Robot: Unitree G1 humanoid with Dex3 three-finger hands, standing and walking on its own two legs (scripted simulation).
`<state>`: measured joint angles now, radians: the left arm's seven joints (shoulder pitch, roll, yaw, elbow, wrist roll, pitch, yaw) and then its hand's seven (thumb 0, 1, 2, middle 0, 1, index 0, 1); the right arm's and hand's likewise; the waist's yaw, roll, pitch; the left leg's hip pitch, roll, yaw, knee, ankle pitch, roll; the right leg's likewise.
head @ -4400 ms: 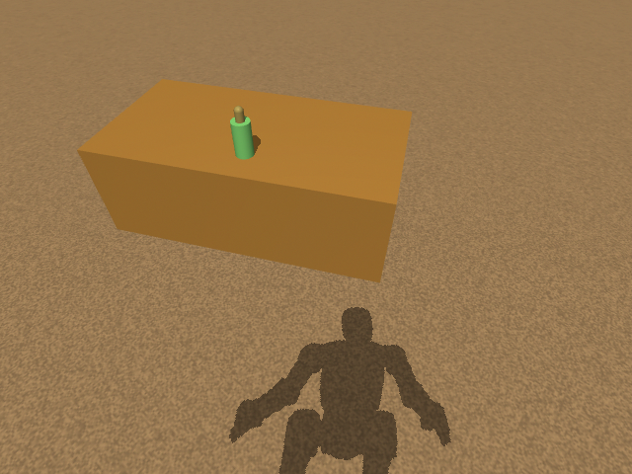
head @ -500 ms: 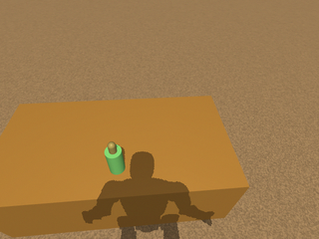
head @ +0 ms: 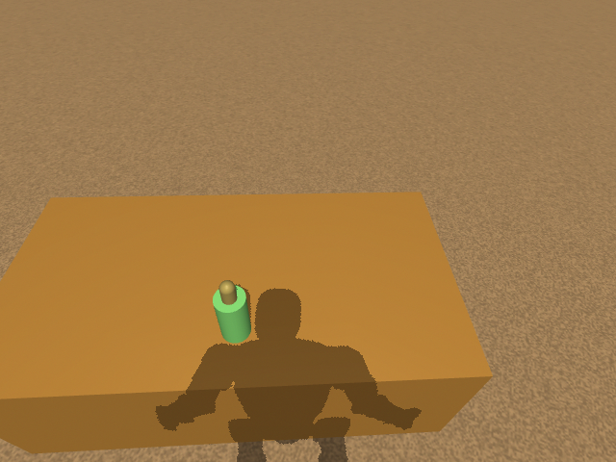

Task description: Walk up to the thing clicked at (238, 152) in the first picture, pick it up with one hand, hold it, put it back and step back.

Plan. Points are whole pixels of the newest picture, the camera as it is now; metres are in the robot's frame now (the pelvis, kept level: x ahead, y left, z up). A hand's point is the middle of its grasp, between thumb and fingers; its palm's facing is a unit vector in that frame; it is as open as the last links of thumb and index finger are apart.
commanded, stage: walk up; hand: left
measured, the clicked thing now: (231, 308) +0.51 +0.18 -0.26
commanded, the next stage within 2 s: stand in 0.76 s
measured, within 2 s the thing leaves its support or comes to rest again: neither
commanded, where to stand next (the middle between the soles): +0.06 -0.03 m, yaw +1 degrees
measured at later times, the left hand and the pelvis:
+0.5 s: hand out of the picture +0.08 +0.25 -0.16, palm faces +0.02 -0.95 -0.30, open 7.4 cm; pelvis +0.00 +0.00 +0.00, yaw +1 degrees
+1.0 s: hand out of the picture +0.09 +0.25 -0.15, palm faces +0.01 -0.95 -0.32, open 7.4 cm; pelvis +0.00 +0.00 +0.01, yaw +1 degrees
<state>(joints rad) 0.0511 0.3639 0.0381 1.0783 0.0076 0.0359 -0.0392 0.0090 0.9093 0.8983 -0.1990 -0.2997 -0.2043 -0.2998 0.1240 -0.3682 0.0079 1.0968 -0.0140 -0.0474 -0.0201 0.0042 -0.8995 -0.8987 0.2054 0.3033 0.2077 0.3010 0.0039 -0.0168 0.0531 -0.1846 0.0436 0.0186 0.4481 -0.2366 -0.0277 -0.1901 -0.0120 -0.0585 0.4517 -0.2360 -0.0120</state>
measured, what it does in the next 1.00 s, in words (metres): stands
